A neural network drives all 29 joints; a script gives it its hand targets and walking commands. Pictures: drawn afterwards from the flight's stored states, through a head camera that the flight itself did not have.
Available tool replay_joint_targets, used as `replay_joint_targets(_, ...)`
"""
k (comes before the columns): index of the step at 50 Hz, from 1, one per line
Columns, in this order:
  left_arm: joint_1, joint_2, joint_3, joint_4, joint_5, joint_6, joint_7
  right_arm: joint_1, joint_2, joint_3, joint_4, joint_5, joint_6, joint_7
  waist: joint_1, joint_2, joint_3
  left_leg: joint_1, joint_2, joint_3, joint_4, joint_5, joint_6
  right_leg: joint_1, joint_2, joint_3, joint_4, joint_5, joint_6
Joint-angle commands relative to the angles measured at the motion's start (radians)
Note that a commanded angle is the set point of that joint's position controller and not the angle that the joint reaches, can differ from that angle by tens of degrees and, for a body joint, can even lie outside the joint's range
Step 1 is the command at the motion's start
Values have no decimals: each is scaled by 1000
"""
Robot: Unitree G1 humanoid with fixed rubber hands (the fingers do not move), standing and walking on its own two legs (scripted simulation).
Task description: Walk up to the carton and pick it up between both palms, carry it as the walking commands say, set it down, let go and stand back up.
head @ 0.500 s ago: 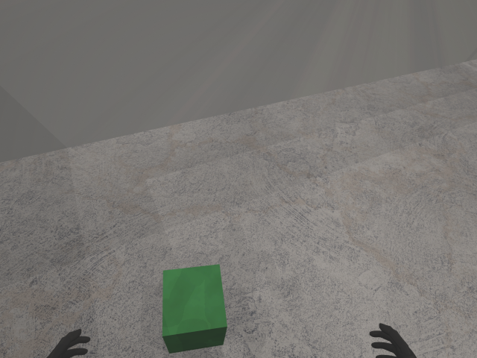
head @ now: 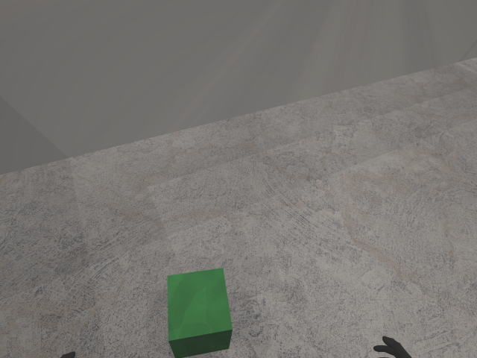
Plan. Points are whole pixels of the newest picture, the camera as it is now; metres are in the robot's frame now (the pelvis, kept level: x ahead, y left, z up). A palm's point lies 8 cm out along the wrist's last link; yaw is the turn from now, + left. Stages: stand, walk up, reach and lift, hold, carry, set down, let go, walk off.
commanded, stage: stand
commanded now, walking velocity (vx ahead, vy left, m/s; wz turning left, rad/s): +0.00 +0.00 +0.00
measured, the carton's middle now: (199, 313) +0.40 +0.09 -0.65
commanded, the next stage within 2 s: none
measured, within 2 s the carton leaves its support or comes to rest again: neither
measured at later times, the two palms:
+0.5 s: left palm out of the picture +0.06 +0.30 -0.11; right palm out of the picture +0.08 -0.31 -0.09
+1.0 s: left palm out of the picture +0.06 +0.31 -0.11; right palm out of the picture +0.07 -0.31 -0.09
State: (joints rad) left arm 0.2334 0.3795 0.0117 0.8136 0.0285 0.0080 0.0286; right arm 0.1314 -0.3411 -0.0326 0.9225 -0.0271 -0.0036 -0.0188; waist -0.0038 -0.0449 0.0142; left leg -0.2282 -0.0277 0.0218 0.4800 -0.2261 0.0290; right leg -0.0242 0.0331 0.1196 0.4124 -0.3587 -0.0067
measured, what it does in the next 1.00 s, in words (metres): stands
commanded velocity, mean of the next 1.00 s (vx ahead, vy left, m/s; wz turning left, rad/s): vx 0.00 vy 0.00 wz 0.00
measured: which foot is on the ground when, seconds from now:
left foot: down 0.00-1.00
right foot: down 0.00-1.00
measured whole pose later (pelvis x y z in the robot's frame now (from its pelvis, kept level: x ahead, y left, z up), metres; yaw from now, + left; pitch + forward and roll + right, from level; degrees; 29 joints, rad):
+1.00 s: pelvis -0.02 +0.00 +0.01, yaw +0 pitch -3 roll +0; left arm 0.18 0.40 0.00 0.98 0.02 0.00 0.02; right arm 0.09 -0.38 -0.01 1.07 -0.01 -0.01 -0.01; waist -0.01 -0.03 0.04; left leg -0.19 -0.02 0.02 0.39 -0.16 0.03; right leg 0.00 0.03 0.12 0.34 -0.29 -0.01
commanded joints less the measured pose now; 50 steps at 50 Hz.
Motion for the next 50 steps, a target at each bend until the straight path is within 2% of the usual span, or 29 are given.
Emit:
replay_joint_targets(1, -8, 146, 32, -36, 0, -13, 3, -41, -173, -34, -36, 2, -11, -3, -1, 40, -21, 163, 127, -145, -61, 227, 5, -167, -99, 60, -74, 252, -8)
replay_joint_targets(16, -16, 163, 27, 41, -2, -19, -1, -55, -194, -26, 34, 8, -11, 2, -5, 39, 2, 166, 134, -153, -107, 157, 5, -169, -105, 73, -112, 205, -14)
replay_joint_targets(50, -57, 183, 24, 132, -9, -21, -4, -76, -216, -11, 104, 18, -14, 3, -8, 42, -5, 184, 143, -157, -127, 206, 11, -140, -116, 67, -142, 229, -16)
